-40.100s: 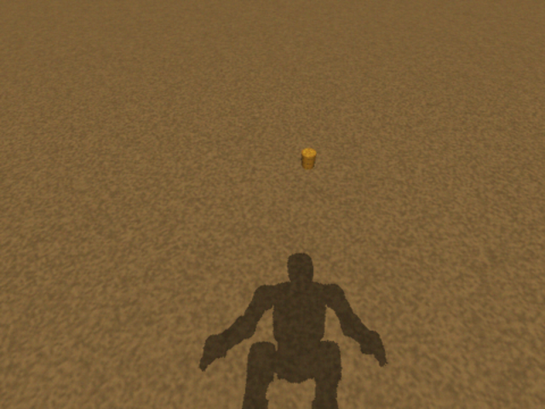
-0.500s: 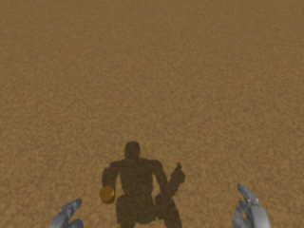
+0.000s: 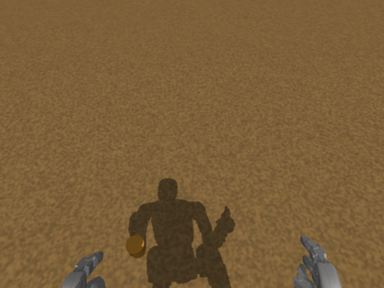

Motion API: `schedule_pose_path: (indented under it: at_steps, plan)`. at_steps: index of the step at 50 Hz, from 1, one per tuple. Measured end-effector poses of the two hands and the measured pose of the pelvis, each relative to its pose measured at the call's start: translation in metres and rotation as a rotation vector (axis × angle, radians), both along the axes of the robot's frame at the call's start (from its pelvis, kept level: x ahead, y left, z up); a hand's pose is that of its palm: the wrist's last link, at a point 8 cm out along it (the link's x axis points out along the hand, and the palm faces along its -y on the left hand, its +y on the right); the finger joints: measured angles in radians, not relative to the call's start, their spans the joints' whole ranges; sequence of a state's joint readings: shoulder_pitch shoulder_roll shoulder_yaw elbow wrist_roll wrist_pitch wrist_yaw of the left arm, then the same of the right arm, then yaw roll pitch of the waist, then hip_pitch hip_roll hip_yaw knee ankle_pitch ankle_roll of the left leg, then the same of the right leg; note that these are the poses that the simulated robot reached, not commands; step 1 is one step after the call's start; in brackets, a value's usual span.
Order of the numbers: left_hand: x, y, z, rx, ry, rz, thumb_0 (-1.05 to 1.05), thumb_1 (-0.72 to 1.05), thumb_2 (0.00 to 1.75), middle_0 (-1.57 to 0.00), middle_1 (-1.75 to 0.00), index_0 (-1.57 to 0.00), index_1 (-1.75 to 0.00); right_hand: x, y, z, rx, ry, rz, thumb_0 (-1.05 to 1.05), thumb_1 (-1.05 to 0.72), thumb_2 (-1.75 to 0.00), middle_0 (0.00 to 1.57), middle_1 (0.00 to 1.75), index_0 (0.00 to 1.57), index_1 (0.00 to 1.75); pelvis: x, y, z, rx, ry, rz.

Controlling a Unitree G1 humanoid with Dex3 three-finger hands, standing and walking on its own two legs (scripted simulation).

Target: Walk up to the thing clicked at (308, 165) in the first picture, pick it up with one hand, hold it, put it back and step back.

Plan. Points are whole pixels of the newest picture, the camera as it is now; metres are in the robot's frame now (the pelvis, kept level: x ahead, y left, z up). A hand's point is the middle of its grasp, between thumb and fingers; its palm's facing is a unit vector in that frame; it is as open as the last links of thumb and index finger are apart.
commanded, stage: home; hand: left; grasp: from above
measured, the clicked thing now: (136, 247) +0.46 +0.27 -0.66
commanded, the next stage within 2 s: stand in 0.46 s
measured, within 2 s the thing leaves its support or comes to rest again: neither
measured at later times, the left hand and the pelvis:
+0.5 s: hand out of the picture +0.16 +0.18 -0.04, palm faces +0.05 -0.98 -0.21, open 7.4 cm; pelvis +0.00 +0.00 +0.00, yaw +0 degrees
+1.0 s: hand out of the picture +0.05 +0.25 -0.11, palm faces +0.06 -0.94 -0.35, open 7.4 cm; pelvis +0.00 +0.01 +0.05, yaw +1 degrees
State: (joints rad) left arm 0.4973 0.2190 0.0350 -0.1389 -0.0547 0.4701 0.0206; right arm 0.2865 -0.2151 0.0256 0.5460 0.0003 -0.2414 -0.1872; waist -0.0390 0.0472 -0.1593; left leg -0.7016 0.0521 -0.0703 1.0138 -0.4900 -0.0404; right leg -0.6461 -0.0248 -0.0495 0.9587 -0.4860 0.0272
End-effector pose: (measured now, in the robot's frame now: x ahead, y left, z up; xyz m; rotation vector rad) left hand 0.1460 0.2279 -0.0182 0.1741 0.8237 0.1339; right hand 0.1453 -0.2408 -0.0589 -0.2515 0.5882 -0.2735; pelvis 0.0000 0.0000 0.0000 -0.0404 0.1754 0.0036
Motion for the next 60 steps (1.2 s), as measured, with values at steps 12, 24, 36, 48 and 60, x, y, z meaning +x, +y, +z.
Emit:
schedule_pose_path:
  at_steps: [12, 24, 36, 48, 60]
  plan:
    - [-0.002, -0.002, 0.001, 0.001, -0.004, 0.002, 0.01, 0.9, 0.9, -0.2, -0.3, -0.2, -0.3, 0.001, -0.003, 0.002, -0.006, -0.009, -0.001, 0.01, -0.9, -0.89, 0.21, 0.3, 0.2, 0.3, -0.002, -0.002, -0.001, 0.001, 0.002, 0.001]
    - [-0.003, 0.0, 0.0, 0.0, -0.003, 0.001, 0.01, 0.9, 0.9, -0.2, -0.3, -0.2, -0.3, 0.001, -0.002, 0.003, -0.007, -0.012, -0.001, 0.01, -0.9, -0.89, 0.21, 0.3, 0.2, 0.3, -0.002, 0.0, -0.001, -0.001, 0.001, 0.001]
    - [-0.01, 0.037, -0.034, 0.133, 0.041, -0.015, 0.01, 0.9, 0.9, -0.21, -0.3, -0.21, -0.3, -0.02, -0.015, -0.021, -0.02, 0.372, 0.148, 0.01, -0.89, -0.89, 0.21, 0.31, 0.2, 0.3, -0.011, 0.002, 0.017, 0.044, -0.128, 0.003]
    - [-0.093, 0.065, -0.054, 0.133, 0.346, 0.106, 0.01, 0.91, 0.9, -0.21, -0.3, -0.2, -0.3, -0.067, -0.03, -0.016, 0.012, 0.568, 0.037, 0.01, -0.9, -0.89, 0.2, 0.3, 0.2, 0.3, -0.004, 0.007, 0.042, 0.038, -0.194, 0.01]
    - [-0.133, 0.059, -0.05, 0.104, 0.464, 0.139, 0.01, 0.9, 0.9, -0.21, -0.3, -0.2, -0.3, -0.085, -0.024, -0.011, 0.051, 0.636, 0.015, 0.01, -0.9, -0.89, 0.2, 0.3, 0.2, 0.3, -0.009, 0.006, 0.059, 0.038, -0.241, 0.021]
